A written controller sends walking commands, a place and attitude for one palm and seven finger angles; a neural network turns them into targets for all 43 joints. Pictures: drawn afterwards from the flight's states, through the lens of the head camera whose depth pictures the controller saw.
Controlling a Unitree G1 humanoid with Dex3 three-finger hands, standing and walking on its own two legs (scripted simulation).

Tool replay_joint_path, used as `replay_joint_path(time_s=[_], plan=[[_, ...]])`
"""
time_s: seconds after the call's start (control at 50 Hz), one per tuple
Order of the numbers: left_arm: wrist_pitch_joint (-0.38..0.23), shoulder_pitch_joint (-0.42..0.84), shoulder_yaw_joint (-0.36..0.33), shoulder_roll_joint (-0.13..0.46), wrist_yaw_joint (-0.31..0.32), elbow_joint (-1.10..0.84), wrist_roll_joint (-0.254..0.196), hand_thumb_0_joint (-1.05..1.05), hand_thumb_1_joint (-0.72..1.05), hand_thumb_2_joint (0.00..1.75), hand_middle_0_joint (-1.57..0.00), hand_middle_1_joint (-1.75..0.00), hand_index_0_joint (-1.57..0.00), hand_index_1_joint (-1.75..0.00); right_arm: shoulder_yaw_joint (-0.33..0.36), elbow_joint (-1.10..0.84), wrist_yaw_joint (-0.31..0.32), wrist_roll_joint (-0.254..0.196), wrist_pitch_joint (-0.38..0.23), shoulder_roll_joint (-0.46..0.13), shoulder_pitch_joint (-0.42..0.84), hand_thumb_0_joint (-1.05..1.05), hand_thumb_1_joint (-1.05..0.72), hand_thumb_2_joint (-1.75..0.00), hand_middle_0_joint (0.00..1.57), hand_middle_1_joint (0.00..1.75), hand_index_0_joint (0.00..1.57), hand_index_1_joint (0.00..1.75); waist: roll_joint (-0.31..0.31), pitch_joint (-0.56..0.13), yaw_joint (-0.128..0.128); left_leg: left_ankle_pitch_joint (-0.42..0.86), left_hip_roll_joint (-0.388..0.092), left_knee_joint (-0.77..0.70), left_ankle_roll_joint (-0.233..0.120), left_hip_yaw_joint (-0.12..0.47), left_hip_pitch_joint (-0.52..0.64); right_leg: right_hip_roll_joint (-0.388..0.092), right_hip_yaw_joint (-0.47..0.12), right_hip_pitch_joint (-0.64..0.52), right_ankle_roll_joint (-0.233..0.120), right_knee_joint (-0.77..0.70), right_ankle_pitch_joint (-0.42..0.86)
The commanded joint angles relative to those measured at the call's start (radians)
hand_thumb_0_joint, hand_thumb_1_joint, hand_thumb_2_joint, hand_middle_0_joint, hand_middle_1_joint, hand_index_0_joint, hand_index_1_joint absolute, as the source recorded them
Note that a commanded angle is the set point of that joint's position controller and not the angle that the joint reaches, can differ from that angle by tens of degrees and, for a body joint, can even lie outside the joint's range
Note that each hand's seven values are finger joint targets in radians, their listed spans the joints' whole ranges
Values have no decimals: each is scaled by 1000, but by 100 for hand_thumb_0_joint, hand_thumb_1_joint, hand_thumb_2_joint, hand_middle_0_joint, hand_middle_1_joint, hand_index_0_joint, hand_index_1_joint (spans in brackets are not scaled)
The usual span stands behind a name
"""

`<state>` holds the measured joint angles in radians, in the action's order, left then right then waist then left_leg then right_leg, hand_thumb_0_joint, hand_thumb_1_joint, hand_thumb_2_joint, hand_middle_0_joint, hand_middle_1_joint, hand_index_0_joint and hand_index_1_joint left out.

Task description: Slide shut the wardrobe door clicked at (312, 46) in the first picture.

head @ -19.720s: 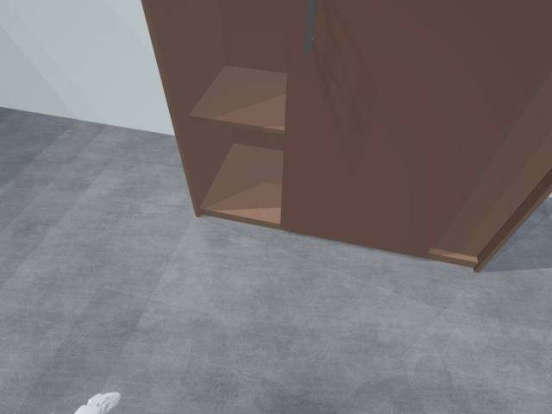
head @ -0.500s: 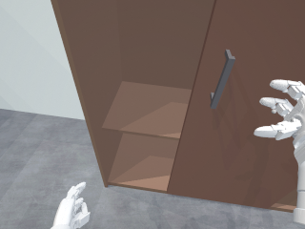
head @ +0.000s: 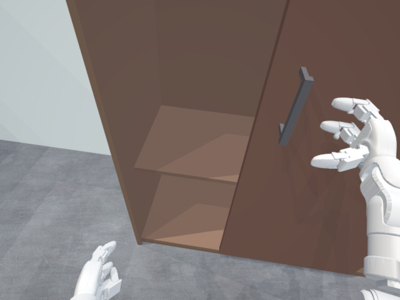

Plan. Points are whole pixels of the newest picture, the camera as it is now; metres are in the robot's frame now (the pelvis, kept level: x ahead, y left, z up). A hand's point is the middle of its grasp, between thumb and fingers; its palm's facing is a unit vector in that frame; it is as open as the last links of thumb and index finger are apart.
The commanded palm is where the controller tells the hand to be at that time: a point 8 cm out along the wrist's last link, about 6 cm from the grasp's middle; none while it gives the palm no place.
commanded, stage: move the hooked fingers beside the handle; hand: right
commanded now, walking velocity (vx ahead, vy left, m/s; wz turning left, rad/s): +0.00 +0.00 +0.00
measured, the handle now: (292, 108) +0.47 -0.18 +0.18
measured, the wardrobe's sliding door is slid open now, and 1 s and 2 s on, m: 0.40 0.40 0.40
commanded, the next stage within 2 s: feel for the door with the fingertips in 1.38 s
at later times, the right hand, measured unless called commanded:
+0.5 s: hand (327, 124) +0.40 -0.23 +0.19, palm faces +0.18 +0.98 -0.01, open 14.0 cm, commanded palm +0.37 -0.28 +0.19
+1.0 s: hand (329, 129) +0.39 -0.23 +0.19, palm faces +0.18 +0.98 -0.01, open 14.0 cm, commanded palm +0.36 -0.28 +0.18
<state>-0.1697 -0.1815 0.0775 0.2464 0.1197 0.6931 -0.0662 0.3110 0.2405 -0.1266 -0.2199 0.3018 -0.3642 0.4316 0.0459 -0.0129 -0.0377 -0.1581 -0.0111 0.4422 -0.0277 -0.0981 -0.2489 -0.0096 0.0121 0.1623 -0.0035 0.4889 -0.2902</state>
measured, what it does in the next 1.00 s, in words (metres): stands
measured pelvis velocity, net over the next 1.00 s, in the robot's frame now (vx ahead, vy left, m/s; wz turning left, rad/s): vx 0.00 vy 0.00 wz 0.02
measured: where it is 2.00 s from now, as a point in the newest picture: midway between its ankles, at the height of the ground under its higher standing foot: outside the picture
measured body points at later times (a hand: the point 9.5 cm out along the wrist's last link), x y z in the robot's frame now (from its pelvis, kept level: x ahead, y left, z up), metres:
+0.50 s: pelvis +0.00 +0.01 +0.00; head +0.00 +0.02 +0.45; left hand +0.15 +0.26 -0.10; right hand +0.38 -0.28 +0.20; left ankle +0.05 +0.10 -0.74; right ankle -0.02 -0.12 -0.74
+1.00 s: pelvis +0.00 +0.00 +0.00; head -0.01 +0.01 +0.45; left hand +0.14 +0.24 -0.10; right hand +0.37 -0.28 +0.19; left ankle +0.05 +0.10 -0.74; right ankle -0.02 -0.12 -0.74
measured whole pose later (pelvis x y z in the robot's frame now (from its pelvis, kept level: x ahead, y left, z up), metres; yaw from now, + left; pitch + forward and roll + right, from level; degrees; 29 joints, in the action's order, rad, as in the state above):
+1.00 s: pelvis +0.00 +0.00 +0.00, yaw +1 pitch +0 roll +1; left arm -0.12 -0.25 0.05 0.26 0.10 0.68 -0.07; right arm 0.33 0.42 -0.11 -0.19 0.21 -0.38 0.53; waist 0.04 -0.03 -0.01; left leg -0.14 -0.01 0.44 -0.02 -0.08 -0.30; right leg -0.01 0.03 0.22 -0.01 0.51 -0.29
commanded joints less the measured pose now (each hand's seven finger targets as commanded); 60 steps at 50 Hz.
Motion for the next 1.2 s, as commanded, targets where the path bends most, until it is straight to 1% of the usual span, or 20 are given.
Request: replay_joint_path(time_s=[0.0, 0.06, 0.08, 0.2, 0.24, 0.34, 0.4, 0.46, 0.56, 0.66, 0.72, 0.76, 0.8, 0.84, 0.86, 0.96, 1.04, 1.06, 1.08, 1.18], plan=[[-34, 106, -57, 126, 7, -160, 3, 0, 90, 90, -20, -30, -20, -30, 114, -191, 13, 4, -69, -282, 394, 0, 50, -30, 30, 120, 30, 120, -12, -268, -9, 128, 13, -40, -7, 67, 211, 15, -26, 53, -5, -85, 229], [-25, 99, -61, 128, 1, -165, 6, 0, 90, 90, -20, -30, -20, -30, 137, -195, 6, 1, -89, -300, 371, 0, 50, -30, 30, 120, 30, 120, -6, -283, -14, 201, 14, -25, -8, 69, 228, 13, -15, 54, -6, -73, 276], [-25, 95, -62, 127, -1, -167, 4, 0, 90, 90, -20, -30, -20, -30, 113, -192, 1, -4, -95, -274, 391, 0, 50, -30, 30, 120, 30, 120, -18, -272, -2, 206, 10, -26, -4, 74, 221, 12, -14, 57, -7, -72, 269], [-14, 71, -71, 140, 3, -163, -5, 0, 90, 90, -20, -30, -20, -30, 107, -109, -21, 1, -93, -299, 425, 0, 50, -30, 30, 120, 30, 120, -21, -246, 19, 119, 8, -40, -1, 87, 181, 12, -15, 87, -12, -66, 192], [-13, 67, -71, 143, 5, -157, -7, 0, 90, 90, -20, -30, -20, -30, 85, -93, -26, -1, -97, -294, 493, 0, 50, -30, 30, 120, 30, 120, -13, -228, 40, 78, 5, -52, 2, 98, 153, 12, -19, 93, -12, -59, 158], [-19, 51, -77, 144, 5, -152, -5, 0, 90, 90, -20, -30, -20, -30, 65, -85, -19, 3, -142, -294, 598, 0, 50, -30, 30, 120, 30, 120, 9, -284, 51, 79, 3, -45, 2, 104, 156, 16, -25, 80, -13, -46, 160], [-18, 42, -78, 144, 0, -151, -3, 0, 90, 90, -20, -30, -20, -30, 105, -53, -10, 4, -163, -330, 564, 0, 50, -30, 30, 120, 30, 120, -2, -325, 29, 117, 1, -30, 0, 110, 200, 15, -24, 96, -11, -43, 186], [-7, 33, -78, 152, -2, -141, -2, 0, 90, 90, -20, -30, -20, -30, 111, 46, -6, 16, -153, -339, 546, 0, 50, -30, 30, 120, 30, 120, -15, -270, 31, 98, -1, -34, -2, 110, 173, 11, -24, 129, -10, -48, 169], [9, 20, -81, 154, -7, -156, -4, 0, 90, 90, -20, -30, -20, -30, 114, 83, -1, 30, -143, -349, 557, 0, 50, -30, 30, 120, 30, 120, -32, -272, 35, 97, 0, -30, -1, 109, 161, 6, -20, 142, -12, -49, 168], [5, 13, -87, 148, -13, -182, -1, 0, 90, 90, -20, -30, -20, -30, 126, -43, -9, 19, -195, -347, 530, 0, 50, -30, 30, 120, 30, 120, 21, -365, 14, 201, 14, 0, -8, 97, 197, 3, -18, 81, -9, -44, 257], [1, 13, -82, 146, -14, -174, -7, 0, 90, 90, -20, -30, -20, -30, 71, -23, -12, 10, -194, -275, 532, 0, 50, -30, 30, 120, 30, 120, 5, -267, 37, 123, 19, -24, -6, 84, 130, -1, -28, 93, -8, -63, 192], [3, 17, -86, 155, -10, -168, -5, 0, 90, 90, -20, -30, -20, -30, 120, -25, -2, 14, -182, -333, 530, 0, 50, -30, 30, 120, 30, 120, 2, -269, 30, 88, 19, -34, -8, 90, 135, 0, -27, 97, -11, -63, 170], [3, 22, -83, 147, -9, -173, -6, 0, 90, 90, -20, -30, -20, -30, 105, -36, 3, 17, -166, -311, 521, 0, 50, -30, 30, 120, 30, 120, 9, -285, 24, 82, 18, -34, -8, 83, 145, 3, -30, 92, -8, -73, 169], [5, 24, -78, 144, -7, -170, -9, 0, 90, 90, -20, -30, -20, -30, 50, -23, 3, 21, -152, -257, 547, 0, 50, -30, 30, 120, 30, 120, 4, -244, 43, 55, 21, -43, -5, 72, 110, 2, -35, 93, -8, -81, 151], [2, 26, -79, 144, -6, -166, -9, 0, 90, 90, -20, -30, -20, -30, 30, -35, 5, 21, -155, -242, 580, 0, 50, -30, 30, 120, 30, 120, 5, -241, 52, 50, 23, -48, -8, 75, 103, 1, -38, 81, -8, -77, 150], [-2, 31, -79, 141, -6, -165, -1, 0, 90, 90, -20, -30, -20, -30, 71, -84, 18, 16, -174, -274, 558, 0, 50, -30, 30, 120, 30, 120, 16, -313, 29, 113, 24, -37, -10, 78, 152, 4, -35, 50, -5, -69, 208], [7, 34, -71, 142, -3, -153, 0, 0, 90, 90, -20, -30, -20, -30, 77, 11, 20, 24, -152, -280, 547, 0, 50, -30, 30, 120, 30, 120, -32, -235, 36, 50, 19, -54, -5, 77, 128, 5, -38, 101, -7, -87, 142], [11, 37, -73, 144, -2, -153, 0, 0, 90, 90, -20, -30, -20, -30, 96, 22, 22, 30, -146, -303, 532, 0, 50, -30, 30, 120, 30, 120, -26, -233, 26, 46, 19, -56, -6, 79, 134, 4, -33, 103, -9, -84, 144], [11, 40, -69, 139, -3, -158, -1, 0, 90, 90, -20, -30, -20, -30, 62, 16, 18, 32, -141, -270, 541, 0, 50, -30, 30, 120, 30, 120, -10, -235, 33, 54, 15, -55, -5, 77, 131, 5, -32, 99, -8, -87, 149], [11, 35, -72, 137, -2, -167, -2, 0, 90, 90, -20, -30, -20, -30, 45, -9, 10, 32, -161, -269, 593, 0, 50, -30, 30, 120, 30, 120, 20, -278, 39, 76, 18, -49, -8, 77, 132, 5, -37, 69, -6, -78, 170]])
